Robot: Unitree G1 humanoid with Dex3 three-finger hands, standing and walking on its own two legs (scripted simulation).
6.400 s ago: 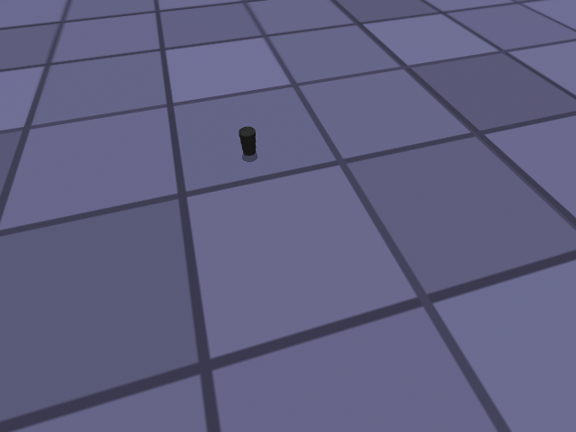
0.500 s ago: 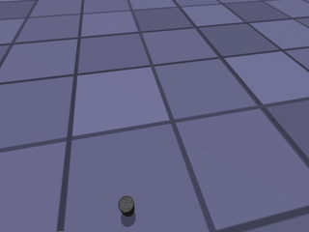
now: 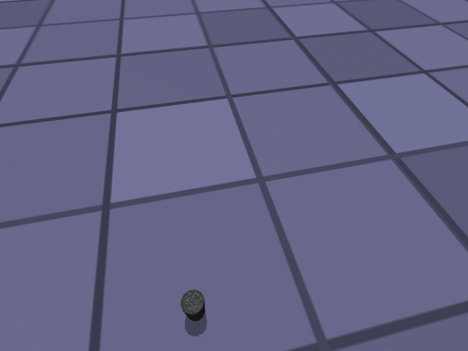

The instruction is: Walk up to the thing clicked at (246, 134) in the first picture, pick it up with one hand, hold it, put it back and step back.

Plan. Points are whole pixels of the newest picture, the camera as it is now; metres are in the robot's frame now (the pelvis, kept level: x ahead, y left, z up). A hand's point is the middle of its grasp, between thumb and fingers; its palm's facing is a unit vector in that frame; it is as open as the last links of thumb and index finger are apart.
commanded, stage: stand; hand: left
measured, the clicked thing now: (194, 307) +0.38 +0.18 -0.71
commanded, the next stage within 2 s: none
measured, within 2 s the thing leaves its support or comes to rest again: neither
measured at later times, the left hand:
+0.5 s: hand out of the picture +0.05 +0.25 -0.16, palm faces -0.02 -0.94 -0.33, open 7.4 cm
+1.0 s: hand out of the picture +0.08 +0.25 -0.16, palm faces -0.02 -0.94 -0.33, open 7.4 cm
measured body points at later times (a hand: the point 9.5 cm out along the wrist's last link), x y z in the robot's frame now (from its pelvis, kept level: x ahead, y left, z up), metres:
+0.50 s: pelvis -0.01 +0.00 +0.00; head +0.00 +0.00 +0.45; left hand +0.05 +0.30 -0.14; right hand +0.06 -0.30 -0.14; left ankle +0.03 +0.12 -0.75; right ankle -0.01 -0.14 -0.75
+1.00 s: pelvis +0.01 +0.00 +0.00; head +0.02 +0.00 +0.45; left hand +0.08 +0.30 -0.14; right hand +0.09 -0.30 -0.13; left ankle +0.03 +0.12 -0.75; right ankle -0.01 -0.14 -0.75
